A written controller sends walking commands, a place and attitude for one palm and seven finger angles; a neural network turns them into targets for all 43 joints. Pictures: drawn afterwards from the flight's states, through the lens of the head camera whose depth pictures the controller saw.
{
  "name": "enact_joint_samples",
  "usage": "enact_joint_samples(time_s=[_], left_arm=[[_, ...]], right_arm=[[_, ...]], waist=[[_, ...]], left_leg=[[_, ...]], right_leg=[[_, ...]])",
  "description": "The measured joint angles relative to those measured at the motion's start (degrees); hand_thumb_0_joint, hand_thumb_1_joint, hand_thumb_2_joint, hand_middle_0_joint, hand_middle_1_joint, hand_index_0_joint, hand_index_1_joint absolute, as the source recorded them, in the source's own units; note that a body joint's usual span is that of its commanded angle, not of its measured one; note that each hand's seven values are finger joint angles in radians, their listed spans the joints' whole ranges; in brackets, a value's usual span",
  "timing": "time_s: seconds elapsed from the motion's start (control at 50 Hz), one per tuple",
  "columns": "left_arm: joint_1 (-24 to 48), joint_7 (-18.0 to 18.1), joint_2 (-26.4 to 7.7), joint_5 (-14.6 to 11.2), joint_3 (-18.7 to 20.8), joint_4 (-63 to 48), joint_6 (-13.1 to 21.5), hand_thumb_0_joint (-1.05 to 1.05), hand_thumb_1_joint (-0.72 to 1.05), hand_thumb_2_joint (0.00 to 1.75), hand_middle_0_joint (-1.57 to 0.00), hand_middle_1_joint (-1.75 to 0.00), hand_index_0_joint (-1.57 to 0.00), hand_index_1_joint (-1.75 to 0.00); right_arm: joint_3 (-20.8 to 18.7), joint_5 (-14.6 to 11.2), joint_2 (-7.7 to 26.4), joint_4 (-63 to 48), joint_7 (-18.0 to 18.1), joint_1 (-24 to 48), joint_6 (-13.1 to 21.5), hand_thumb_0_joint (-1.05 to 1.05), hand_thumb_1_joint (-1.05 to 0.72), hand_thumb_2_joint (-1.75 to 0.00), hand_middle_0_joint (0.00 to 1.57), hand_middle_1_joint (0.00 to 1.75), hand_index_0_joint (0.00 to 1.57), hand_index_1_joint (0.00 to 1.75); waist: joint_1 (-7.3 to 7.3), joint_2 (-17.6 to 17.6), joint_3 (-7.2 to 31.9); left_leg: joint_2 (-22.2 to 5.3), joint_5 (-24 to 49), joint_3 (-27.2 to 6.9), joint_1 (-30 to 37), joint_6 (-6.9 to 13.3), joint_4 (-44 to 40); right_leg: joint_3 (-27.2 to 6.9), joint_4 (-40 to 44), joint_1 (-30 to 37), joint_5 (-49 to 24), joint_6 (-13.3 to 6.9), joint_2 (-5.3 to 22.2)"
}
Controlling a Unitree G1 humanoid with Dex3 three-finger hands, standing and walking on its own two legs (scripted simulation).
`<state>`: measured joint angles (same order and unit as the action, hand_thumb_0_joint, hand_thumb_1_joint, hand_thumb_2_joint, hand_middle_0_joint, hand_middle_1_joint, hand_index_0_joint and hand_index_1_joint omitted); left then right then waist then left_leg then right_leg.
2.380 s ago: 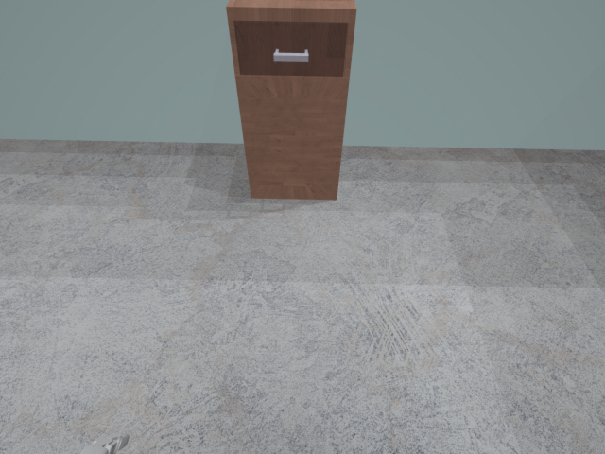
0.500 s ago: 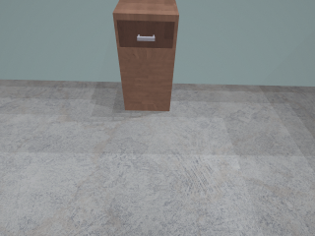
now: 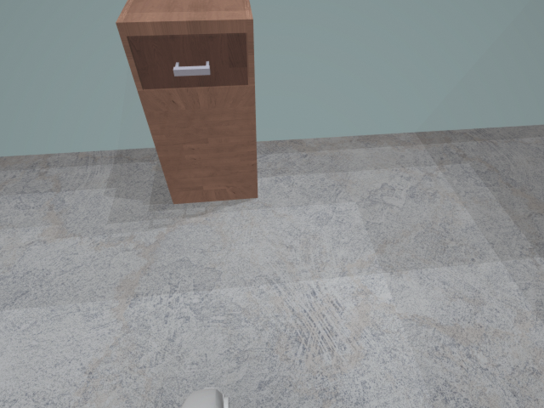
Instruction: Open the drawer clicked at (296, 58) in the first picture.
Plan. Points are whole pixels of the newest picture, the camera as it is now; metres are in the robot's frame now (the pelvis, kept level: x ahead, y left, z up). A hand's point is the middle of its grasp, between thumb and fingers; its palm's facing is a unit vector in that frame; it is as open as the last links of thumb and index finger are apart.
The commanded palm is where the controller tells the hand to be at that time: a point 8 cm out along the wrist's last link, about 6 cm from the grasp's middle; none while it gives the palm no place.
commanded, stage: walk to a spot facing it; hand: left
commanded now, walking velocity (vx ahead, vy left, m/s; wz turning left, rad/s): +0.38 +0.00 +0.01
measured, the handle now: (192, 67) +1.13 +0.33 -0.06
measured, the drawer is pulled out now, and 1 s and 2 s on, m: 0.00 0.00 0.00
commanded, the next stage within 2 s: turn to face it in 0.56 s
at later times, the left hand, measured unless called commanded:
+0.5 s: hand (147, 350) +0.25 +0.25 -0.18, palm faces -0.01 -0.99 -0.15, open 7.4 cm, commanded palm none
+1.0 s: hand (221, 236) +0.51 +0.15 -0.17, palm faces -0.10 -0.98 -0.17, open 7.2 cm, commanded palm none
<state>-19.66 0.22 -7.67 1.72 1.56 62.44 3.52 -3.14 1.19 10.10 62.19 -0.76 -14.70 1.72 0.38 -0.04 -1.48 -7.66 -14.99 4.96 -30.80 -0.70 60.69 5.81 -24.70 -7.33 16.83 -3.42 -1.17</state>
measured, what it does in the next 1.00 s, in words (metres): walks ahead: left foot, then right foot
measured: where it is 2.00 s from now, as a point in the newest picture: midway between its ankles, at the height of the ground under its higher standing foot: (261, 361)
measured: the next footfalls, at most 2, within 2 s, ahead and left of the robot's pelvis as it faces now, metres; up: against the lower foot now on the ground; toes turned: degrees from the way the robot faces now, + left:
left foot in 0.22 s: +0.26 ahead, +0.14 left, +0.00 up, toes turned +9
right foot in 0.82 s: +0.46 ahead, -0.11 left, +0.00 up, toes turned -19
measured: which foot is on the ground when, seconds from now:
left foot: up 0.00-0.20, down 0.22-0.82, up 0.84-1.00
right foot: down 0.00-0.24, up 0.26-0.80, down 0.82-1.00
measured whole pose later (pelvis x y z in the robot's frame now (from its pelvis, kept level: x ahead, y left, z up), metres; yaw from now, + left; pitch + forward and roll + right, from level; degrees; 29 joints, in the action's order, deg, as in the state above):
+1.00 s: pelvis +0.37 +0.01 -0.01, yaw -6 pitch -2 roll -1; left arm -5.9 1.8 -7.0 0.7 2.1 56.5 2.6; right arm -2.2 0.2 5.8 63.8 0.8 -20.1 -0.9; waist 3.0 -1.2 -4.3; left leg -5.6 -26.7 3.4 -23.4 -1.9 65.7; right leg 13.6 -31.3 -17.3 12.1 -3.1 3.3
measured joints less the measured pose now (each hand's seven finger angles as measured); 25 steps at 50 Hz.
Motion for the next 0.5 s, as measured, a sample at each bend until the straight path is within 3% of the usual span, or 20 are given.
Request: enact_joint_samples(time_s=[0.12,0.22,0.24,0.28,0.34,0.4,0.5], left_arm=[[-3.0,0.2,1.1,0.0,-0.3,1.6,0.6,0.01,0.9,0.9,-0.21,-0.3,-0.2,-0.3],[-5.7,0.5,0.6,0.0,0.1,2.6,0.4,0.01,0.9,0.9,-0.21,-0.3,-0.21,-0.3],[-6.0,0.4,0.4,-0.2,0.3,3.1,0.1,0.01,0.9,0.9,-0.21,-0.3,-0.21,-0.3],[-5.2,0.1,0.1,-0.6,0.5,3.6,-0.9,0.01,0.9,0.9,-0.21,-0.3,-0.2,-0.3],[-3.3,-0.3,-0.9,-0.4,1.1,3.3,-1.8,0.01,0.91,0.9,-0.21,-0.3,-0.2,-0.3],[-0.7,-0.6,-1.9,0.2,1.9,1.4,-2.3,0.01,0.91,0.9,-0.2,-0.3,-0.2,-0.3],[3.3,-0.7,-3.0,0.6,3.0,-2.0,-3.5,0.01,0.91,0.9,-0.2,-0.3,-0.2,-0.3]], right_arm=[[0.1,-0.3,-0.8,-3.5,-0.9,6.1,0.4,0.01,-0.91,-0.9,0.19,0.3,0.19,0.3],[0.7,-0.1,-1.6,-5.0,-1.1,9.1,1.4,0.01,-0.91,-0.9,0.19,0.3,0.2,0.3],[0.7,0.1,-1.9,-5.2,-0.8,9.5,2.1,0.01,-0.91,-0.9,0.19,0.3,0.2,0.3],[0.9,0.3,-2.3,-5.7,-0.4,9.5,3.1,0.01,-0.91,-0.9,0.19,0.3,0.2,0.3],[1.1,0.0,-3.0,-4.9,0.3,7.0,3.2,0.0,-0.91,-0.9,0.2,0.3,0.2,0.3],[-0.5,-0.8,-2.4,-4.2,1.9,3.9,4.1,-0.02,-0.95,-0.9,0.2,0.3,0.2,0.3],[-0.2,-0.5,-0.9,-1.1,2.1,-1.9,3.7,-0.02,-0.95,-0.9,0.2,0.3,0.2,0.3]], waist=[[-1.72,-0.2,0.0],[-3.5,0.9,-1.1],[-3.18,1.4,-1.5],[-2.93,2.0,-2.5],[-2.45,2.3,-2.3],[-1.9,2.5,-1.7],[-1.8,3.0,-0.3]], left_leg=[[0.0,4.9,0.7,-1.8,0.0,-13.5],[2.7,4.7,2.7,4.4,2.2,-24.8],[3.3,6.2,3.3,5.3,3.8,-24.9],[3.7,2.8,4.6,6.2,5.4,-21.7],[4.2,0.6,6.4,11.2,5.2,-24.9],[5.2,1.3,8.0,16.4,5.4,-30.9],[6.4,1.4,10.2,23.2,5.2,-38.2]], right_leg=[[0.2,5.1,7.1,2.1,1.4,-0.9],[-0.1,0.7,10.5,8.7,3.5,0.4],[-0.4,-4.9,8.9,10.8,3.5,1.3],[-2.7,-24.8,1.5,12.5,2.5,1.9],[-3.8,-44.3,-9.8,7.2,1.8,2.8],[-3.9,-47.0,-18.3,1.2,2.4,4.8],[-4.5,-42.7,-27.0,-6.5,3.8,7.1]])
